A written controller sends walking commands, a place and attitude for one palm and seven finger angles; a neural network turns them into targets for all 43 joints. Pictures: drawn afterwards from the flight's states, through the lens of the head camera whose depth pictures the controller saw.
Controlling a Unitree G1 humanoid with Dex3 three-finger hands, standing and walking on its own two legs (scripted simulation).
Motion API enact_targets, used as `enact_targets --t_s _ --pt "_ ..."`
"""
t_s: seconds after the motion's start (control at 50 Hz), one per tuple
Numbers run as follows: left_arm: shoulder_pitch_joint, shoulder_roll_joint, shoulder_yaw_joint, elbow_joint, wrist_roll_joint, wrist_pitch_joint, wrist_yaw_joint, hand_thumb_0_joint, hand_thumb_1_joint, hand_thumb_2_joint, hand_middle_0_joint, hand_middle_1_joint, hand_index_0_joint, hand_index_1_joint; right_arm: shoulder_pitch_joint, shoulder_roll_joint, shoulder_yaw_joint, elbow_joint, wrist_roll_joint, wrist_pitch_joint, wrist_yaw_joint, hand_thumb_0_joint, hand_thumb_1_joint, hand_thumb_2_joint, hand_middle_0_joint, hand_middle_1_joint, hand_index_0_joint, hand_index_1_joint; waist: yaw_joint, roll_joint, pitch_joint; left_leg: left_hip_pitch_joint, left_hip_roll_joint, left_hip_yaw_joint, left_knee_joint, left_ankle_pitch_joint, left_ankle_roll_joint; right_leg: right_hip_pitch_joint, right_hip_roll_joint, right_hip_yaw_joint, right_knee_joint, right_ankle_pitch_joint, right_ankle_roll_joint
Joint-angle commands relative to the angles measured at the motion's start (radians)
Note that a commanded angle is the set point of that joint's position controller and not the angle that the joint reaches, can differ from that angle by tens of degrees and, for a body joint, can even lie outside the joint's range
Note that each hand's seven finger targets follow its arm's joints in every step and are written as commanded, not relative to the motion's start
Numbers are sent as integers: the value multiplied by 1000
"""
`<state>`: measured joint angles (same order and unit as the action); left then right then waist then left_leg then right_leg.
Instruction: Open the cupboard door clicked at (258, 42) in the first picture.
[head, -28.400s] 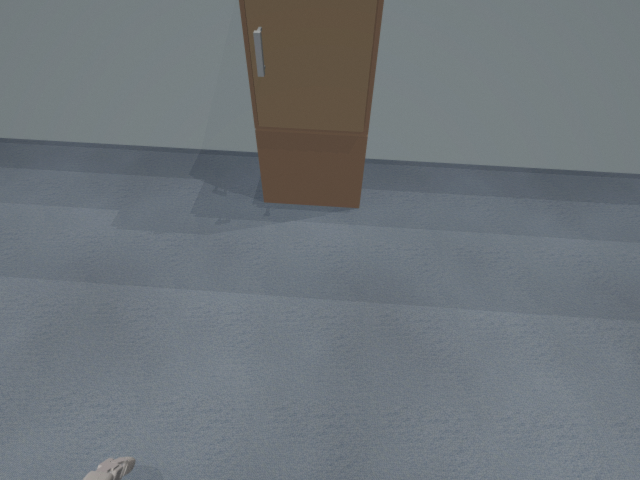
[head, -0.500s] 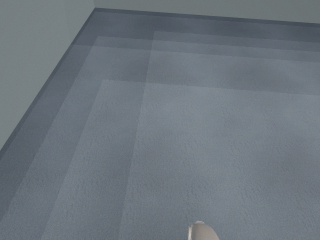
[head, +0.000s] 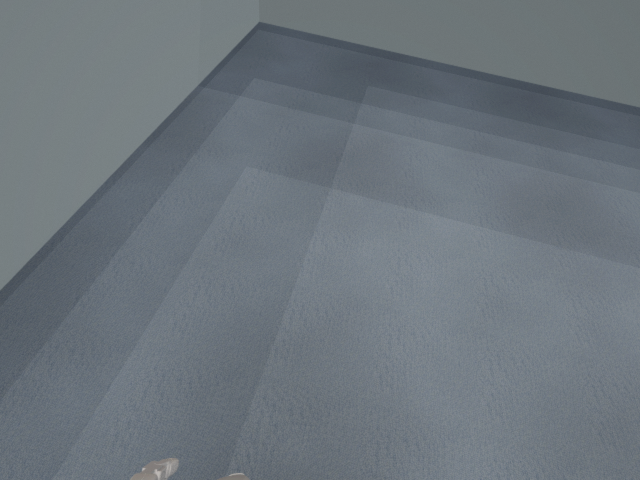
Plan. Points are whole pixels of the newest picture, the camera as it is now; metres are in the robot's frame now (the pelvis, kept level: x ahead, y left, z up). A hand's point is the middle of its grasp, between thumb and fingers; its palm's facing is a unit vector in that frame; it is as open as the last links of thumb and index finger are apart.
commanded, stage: turn to face it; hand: left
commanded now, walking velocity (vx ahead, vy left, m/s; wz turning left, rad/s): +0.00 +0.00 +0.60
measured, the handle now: out of the picture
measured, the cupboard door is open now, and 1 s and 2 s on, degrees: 45 45 45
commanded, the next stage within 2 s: none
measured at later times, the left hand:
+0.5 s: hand out of the picture +0.03 +0.15 -0.12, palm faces +0.29 -0.91 -0.31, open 7.4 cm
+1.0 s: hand out of the picture -0.05 +0.16 -0.14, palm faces +0.60 -0.76 -0.25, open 7.4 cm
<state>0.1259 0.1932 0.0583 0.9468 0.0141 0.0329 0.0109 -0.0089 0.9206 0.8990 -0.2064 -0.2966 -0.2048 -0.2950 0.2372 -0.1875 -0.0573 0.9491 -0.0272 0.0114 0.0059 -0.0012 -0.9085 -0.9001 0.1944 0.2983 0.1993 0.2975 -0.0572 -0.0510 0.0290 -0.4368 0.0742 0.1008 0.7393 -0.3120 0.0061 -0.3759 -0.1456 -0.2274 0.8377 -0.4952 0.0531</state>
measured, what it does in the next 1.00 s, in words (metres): steps on the spot, turning left: right foot, then left foot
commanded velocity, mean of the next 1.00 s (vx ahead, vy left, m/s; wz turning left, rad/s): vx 0.00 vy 0.00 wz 0.60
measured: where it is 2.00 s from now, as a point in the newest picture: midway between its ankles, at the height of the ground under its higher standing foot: outside the picture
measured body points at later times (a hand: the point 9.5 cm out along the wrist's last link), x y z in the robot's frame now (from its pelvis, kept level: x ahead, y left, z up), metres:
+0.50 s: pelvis +0.02 -0.07 +0.03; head +0.08 -0.09 +0.47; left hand +0.02 +0.20 -0.10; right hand +0.18 -0.31 -0.13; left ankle -0.02 +0.06 -0.63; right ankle +0.04 -0.17 -0.71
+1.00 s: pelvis +0.01 -0.07 +0.03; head +0.04 -0.02 +0.47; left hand -0.08 +0.20 -0.12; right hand +0.25 -0.21 -0.10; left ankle -0.05 +0.02 -0.71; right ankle +0.08 -0.21 -0.64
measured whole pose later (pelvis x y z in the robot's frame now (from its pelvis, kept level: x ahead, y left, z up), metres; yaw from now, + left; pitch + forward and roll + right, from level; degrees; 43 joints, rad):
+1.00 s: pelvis +0.01 -0.07 +0.03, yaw +36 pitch +1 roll -1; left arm 0.15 0.27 0.07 0.91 0.02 0.06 0.00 0.01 0.91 0.90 -0.20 -0.30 -0.20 -0.29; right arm 0.13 -0.22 -0.04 0.90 -0.02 0.04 0.00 0.00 -0.90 -0.90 0.20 0.30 0.20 0.30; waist 0.01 -0.03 0.10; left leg -0.28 -0.01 -0.01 0.51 -0.26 0.03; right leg -0.50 -0.08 -0.02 1.07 -0.41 0.09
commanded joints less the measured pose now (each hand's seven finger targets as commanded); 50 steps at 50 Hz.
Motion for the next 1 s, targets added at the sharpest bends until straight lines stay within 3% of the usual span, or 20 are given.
enact_targets --t_s 0.0,0.04,0.08,0.22,0.3,0.32,0.34,0.36,0.38,0.42,0.46,0.52,0.66,0.72,0.74,0.76,0.78,0.8,0.88,0.98 --pt "-74 61 36 -131 16 -15 -1 0 900 900 -200 -300 -200 -300 122 -248 -57 -49 -10 -11 -27 0 -900 -900 200 300 200 300 2 303 -73 161 288 -542 -449 216 174 -277 45 213 401 -18 13" --pt "-24 95 37 -95 16 -11 -3 0 900 900 -200 -300 -200 -300 50 -208 -38 -67 -1 -17 -32 0 -900 -900 200 300 200 300 31 294 -75 206 211 -388 -411 332 122 -285 46 246 421 104 23" --pt "9 93 35 -79 10 -14 -6 0 900 900 -200 -300 -200 -300 39 -201 -36 -76 5 -25 -36 0 -900 -900 200 300 200 300 45 201 -115 273 170 -326 -385 446 112 -264 58 237 388 155 37" --pt "-11 104 21 -116 -2 -5 1 0 900 900 -200 -300 -200 -300 9 -248 -58 -86 -2 1 -18 0 -900 -900 200 300 200 300 25 188 -87 229 163 -377 -397 289 152 -98 104 215 29 59 32" --pt "128 132 27 -88 -6 -19 5 0 900 900 -200 -300 -200 -300 -88 -250 -65 -119 7 19 -12 0 -900 -900 200 300 200 300 80 207 -95 75 95 -388 -312 214 104 188 143 182 -327 203 9" --pt "178 184 38 -82 1 -28 12 0 900 900 -200 -300 -200 -300 -99 -208 -61 -134 17 22 -8 0 -900 -900 200 300 200 300 107 62 -104 -49 19 -339 -207 72 50 318 49 274 -498 205 -16" --pt "189 288 58 -89 19 -37 20 0 900 900 -200 -300 -200 -300 -103 -135 -50 -157 23 22 -3 0 -900 -900 200 300 200 300 117 -269 -75 -223 -145 -134 64 -205 -47 358 -250 605 -630 179 -123" --pt "149 299 48 -106 12 -34 24 0 900 900 -200 -300 -200 -300 -132 -180 -56 -163 14 24 2 0 -900 -900 200 300 200 300 111 -269 -46 -193 -110 -148 313 -311 -41 207 -361 641 -632 263 -199" --pt "84 261 36 -128 9 -31 25 0 900 900 -200 -300 -200 -300 -109 -178 -59 -160 11 31 10 0 -900 -900 200 300 200 300 70 -147 -25 -162 -85 -177 405 -246 -36 138 -322 534 -613 274 -216" --pt "23 184 21 -134 3 -40 23 0 900 900 -200 -300 -200 -300 -91 -163 -58 -102 7 49 15 0 -900 -900 200 300 200 300 26 -168 -7 -175 -52 -146 512 -120 -63 164 -178 365 -534 480 -166" --pt "51 166 14 -132 3 -48 22 0 900 900 -200 -300 -200 -300 -97 -144 -47 -101 11 52 22 0 -900 -900 200 300 200 300 33 -159 -27 -164 -50 -111 479 -85 -80 218 -147 259 -499 634 -152" --pt "130 180 23 -113 6 -51 26 0 900 900 -200 -300 -200 -300 -151 -120 -34 -108 16 50 23 0 -900 -900 200 300 200 300 71 -103 -80 -149 -51 -64 310 -107 -92 371 -159 209 -454 790 -155" --pt "176 222 46 -83 16 -46 22 0 900 900 -200 -300 -200 -300 -213 -105 -20 -128 20 38 21 0 -900 -900 200 300 200 300 109 -152 -71 -12 -53 0 22 -158 -69 379 -233 174 -400 860 -180" --pt "145 231 54 -83 9 -43 15 0 900 900 -200 -300 -200 -300 -144 -123 -23 -115 18 27 18 0 -900 -900 200 300 200 300 69 -115 -105 147 -64 16 -184 -25 -48 319 -223 124 -302 801 -131" --pt "119 227 54 -87 2 -41 12 0 900 900 -200 -300 -200 -300 -78 -148 -31 -99 15 21 17 0 -900 -900 200 300 200 300 25 -71 -136 277 -56 -4 -301 106 -33 246 -200 74 -201 734 -89" --pt "107 188 48 -109 -5 -34 7 0 900 900 -200 -300 -200 -300 -12 -240 -54 -85 7 15 12 0 -900 -900 200 300 200 300 -13 140 -173 453 106 -210 -348 307 39 34 -116 27 -22 420 -24" --pt "34 125 22 -158 -6 -28 2 0 900 900 -200 -300 -200 -300 44 -327 -77 -81 4 18 4 0 -900 -900 200 300 200 300 -53 379 -147 516 339 -515 -371 687 179 -222 16 60 186 -150 37" --pt "-20 154 25 -177 4 -12 8 0 900 900 -200 -300 -200 -300 74 -332 -72 -61 3 26 -5 0 -900 -900 200 300 200 300 -55 259 -131 459 375 -493 -354 715 250 -247 15 187 278 -159 22" --pt "30 156 34 -117 8 3 -3 0 900 900 -200 -300 -200 -300 -110 -254 -47 -115 4 10 -23 0 -900 -900 200 300 200 300 45 238 -55 278 180 -328 -394 436 153 -198 32 239 313 78 31" --pt "17 141 28 -125 4 1 -3 0 900 900 -200 -300 -200 -300 -70 -255 -49 -104 4 5 -19 0 -900 -900 200 300 200 300 43 187 -69 286 141 -340 -391 406 150 -136 74 223 160 92 39"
